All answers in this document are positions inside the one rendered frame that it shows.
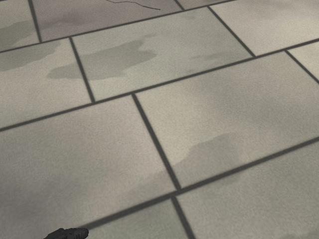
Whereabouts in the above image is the left robot hand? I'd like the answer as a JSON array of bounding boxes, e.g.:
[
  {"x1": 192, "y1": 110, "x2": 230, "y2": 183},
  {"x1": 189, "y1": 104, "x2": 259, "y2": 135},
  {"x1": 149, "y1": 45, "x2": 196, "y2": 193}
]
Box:
[{"x1": 44, "y1": 228, "x2": 89, "y2": 239}]

